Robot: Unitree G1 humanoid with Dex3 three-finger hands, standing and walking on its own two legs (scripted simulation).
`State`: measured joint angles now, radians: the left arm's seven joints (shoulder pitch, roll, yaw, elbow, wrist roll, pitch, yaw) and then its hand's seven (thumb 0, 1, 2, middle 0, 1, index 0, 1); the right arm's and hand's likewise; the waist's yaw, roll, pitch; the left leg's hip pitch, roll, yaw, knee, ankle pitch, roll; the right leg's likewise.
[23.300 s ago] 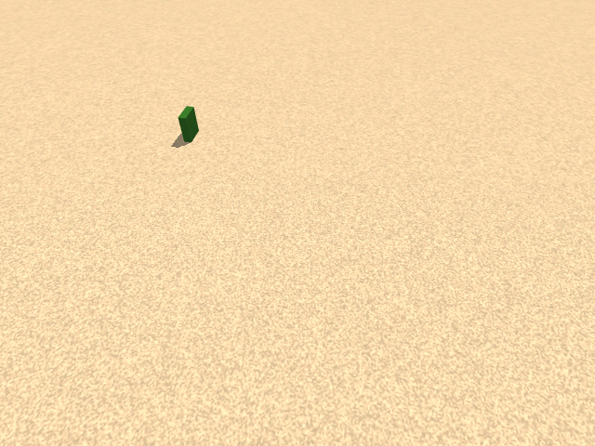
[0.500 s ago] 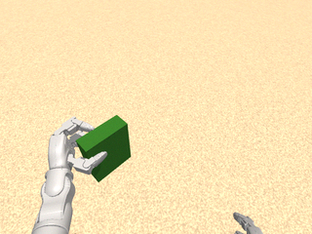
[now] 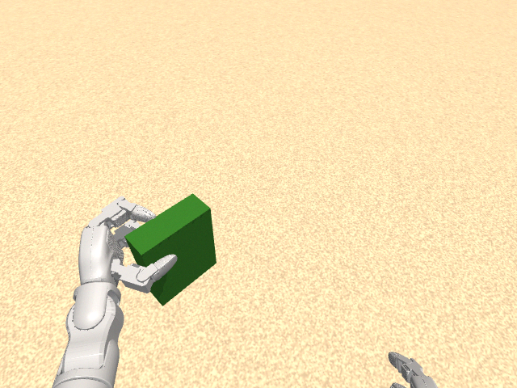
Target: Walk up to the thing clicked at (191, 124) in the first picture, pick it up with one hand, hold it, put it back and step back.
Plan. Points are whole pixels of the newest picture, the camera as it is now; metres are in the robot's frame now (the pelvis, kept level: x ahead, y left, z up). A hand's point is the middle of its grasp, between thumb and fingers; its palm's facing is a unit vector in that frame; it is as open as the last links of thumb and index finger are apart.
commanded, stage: hold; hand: left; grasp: from the side
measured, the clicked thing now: (177, 251) +0.34 +0.14 +0.01
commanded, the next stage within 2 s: crouch in 0.16 s
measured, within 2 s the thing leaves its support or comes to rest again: neither
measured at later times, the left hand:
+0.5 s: hand (144, 252) +0.32 +0.18 +0.04, palm faces +0.19 -0.98 -0.02, open 9.2 cm
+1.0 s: hand (160, 296) +0.34 +0.21 -0.19, palm faces +0.29 -0.96 -0.02, open 9.1 cm
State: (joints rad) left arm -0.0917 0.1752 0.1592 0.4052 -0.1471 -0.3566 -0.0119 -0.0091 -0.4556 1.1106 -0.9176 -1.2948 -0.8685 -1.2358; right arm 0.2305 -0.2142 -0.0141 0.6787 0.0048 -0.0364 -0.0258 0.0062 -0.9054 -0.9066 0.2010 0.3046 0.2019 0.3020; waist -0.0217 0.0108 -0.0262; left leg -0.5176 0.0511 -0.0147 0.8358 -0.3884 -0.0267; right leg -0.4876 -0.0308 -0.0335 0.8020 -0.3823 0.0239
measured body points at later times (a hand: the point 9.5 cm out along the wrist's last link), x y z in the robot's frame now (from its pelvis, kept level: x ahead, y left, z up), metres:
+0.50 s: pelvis -0.01 +0.00 -0.01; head +0.03 +0.01 +0.44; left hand +0.30 +0.23 +0.04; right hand +0.13 -0.25 -0.11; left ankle +0.02 +0.13 -0.70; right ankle +0.02 -0.14 -0.70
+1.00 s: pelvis -0.04 +0.00 -0.18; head +0.11 +0.03 +0.25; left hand +0.32 +0.26 -0.19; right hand +0.10 -0.26 -0.30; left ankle +0.02 +0.13 -0.70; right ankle +0.02 -0.14 -0.70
